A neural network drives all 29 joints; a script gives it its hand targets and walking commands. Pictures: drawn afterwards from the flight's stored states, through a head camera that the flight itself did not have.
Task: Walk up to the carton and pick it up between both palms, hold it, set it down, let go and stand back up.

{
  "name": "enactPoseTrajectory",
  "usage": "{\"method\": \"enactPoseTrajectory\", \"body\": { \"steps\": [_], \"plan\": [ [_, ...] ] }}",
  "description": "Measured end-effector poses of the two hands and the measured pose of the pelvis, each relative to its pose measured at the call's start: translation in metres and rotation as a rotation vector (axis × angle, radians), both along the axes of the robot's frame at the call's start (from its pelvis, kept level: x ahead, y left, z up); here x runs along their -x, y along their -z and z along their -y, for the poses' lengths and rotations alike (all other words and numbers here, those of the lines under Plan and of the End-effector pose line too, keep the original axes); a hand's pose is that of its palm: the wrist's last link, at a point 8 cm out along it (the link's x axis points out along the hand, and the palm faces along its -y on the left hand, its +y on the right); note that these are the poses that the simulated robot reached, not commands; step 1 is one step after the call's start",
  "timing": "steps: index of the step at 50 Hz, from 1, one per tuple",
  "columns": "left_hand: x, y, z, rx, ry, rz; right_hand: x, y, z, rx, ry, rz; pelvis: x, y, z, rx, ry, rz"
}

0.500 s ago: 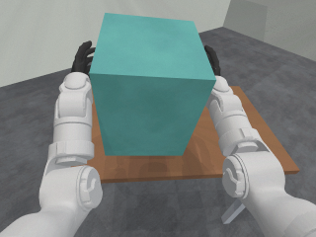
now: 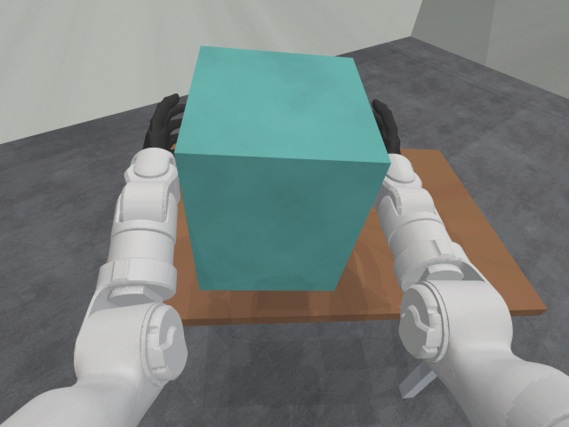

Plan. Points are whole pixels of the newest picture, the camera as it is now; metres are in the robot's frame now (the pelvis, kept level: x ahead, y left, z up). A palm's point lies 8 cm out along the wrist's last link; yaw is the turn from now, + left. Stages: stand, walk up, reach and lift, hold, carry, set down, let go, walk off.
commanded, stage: set down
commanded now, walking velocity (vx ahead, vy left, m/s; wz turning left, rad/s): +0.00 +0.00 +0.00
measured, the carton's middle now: (273, 178) +0.42 +0.02 +0.14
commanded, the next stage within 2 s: none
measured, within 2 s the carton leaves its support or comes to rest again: rests again in 1.62 s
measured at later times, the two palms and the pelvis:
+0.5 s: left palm (165, 169) +0.41 +0.17 +0.15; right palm (375, 170) +0.42 -0.14 +0.16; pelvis +0.01 +0.00 +0.00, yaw -1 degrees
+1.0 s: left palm (171, 186) +0.42 +0.17 +0.12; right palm (370, 187) +0.43 -0.14 +0.13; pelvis +0.00 +0.00 +0.00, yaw -2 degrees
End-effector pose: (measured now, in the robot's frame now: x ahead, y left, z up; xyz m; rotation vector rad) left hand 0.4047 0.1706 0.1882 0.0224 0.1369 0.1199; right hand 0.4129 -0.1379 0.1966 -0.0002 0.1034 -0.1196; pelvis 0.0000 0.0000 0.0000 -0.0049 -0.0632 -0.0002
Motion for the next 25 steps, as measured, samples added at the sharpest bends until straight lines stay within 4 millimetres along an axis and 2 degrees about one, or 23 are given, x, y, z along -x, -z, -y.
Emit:
{"method": "enactPoseTrajectory", "body": {
  "steps": [25],
  "plan": [
    [-0.009, 0.036, 0.000, 0.013, -0.008, -0.040, -0.011, 0.034, 0.000, 0.014, -0.011, -0.034, -0.005, -0.001, 0.001, -0.001, 0.013, -0.056]
  ]
}}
